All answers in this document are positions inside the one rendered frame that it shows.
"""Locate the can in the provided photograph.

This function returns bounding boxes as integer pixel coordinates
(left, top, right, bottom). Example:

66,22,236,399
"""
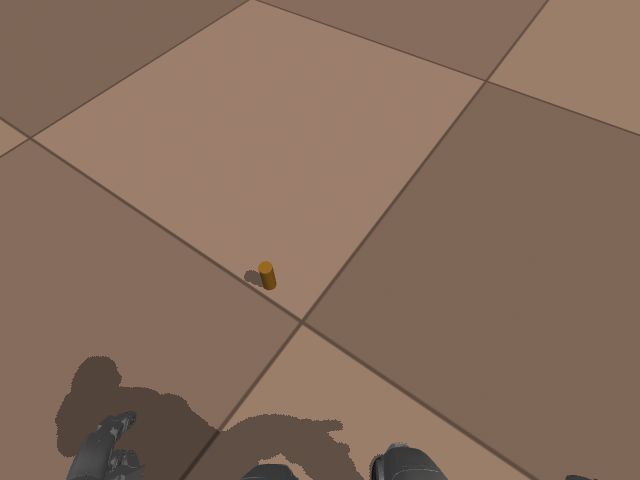
258,261,276,290

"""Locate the left robot hand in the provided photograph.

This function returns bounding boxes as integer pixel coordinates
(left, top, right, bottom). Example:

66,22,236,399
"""
66,411,145,480

